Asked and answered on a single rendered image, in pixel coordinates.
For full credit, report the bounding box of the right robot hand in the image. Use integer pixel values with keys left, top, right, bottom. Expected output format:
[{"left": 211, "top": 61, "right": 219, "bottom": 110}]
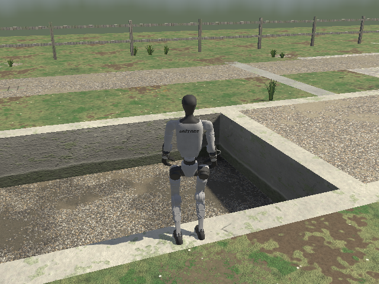
[{"left": 203, "top": 158, "right": 217, "bottom": 169}]

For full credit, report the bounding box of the robot right upper arm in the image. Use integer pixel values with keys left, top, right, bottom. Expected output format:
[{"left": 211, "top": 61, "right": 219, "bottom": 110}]
[{"left": 202, "top": 120, "right": 216, "bottom": 153}]

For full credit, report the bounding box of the robot left shin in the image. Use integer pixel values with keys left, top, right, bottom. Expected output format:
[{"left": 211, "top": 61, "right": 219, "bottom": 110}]
[{"left": 171, "top": 196, "right": 181, "bottom": 237}]

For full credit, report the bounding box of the robot left forearm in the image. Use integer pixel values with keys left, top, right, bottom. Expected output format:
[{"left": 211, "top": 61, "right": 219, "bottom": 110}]
[{"left": 162, "top": 144, "right": 170, "bottom": 159}]

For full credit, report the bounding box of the robot right shin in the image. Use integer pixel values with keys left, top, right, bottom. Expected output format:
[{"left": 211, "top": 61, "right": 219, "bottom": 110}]
[{"left": 196, "top": 192, "right": 205, "bottom": 232}]

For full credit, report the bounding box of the left robot hand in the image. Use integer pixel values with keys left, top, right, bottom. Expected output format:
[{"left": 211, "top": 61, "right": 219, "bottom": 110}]
[{"left": 162, "top": 156, "right": 175, "bottom": 166}]

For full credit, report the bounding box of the robot left upper arm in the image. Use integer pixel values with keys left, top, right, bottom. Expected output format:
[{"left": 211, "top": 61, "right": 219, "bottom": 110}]
[{"left": 163, "top": 120, "right": 177, "bottom": 152}]

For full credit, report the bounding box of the robot right forearm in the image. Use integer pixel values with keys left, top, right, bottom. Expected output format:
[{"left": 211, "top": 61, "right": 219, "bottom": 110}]
[{"left": 209, "top": 144, "right": 217, "bottom": 162}]

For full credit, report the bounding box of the robot shin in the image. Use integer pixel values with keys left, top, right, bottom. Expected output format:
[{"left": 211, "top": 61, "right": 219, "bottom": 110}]
[
  {"left": 171, "top": 196, "right": 181, "bottom": 237},
  {"left": 196, "top": 192, "right": 205, "bottom": 232}
]

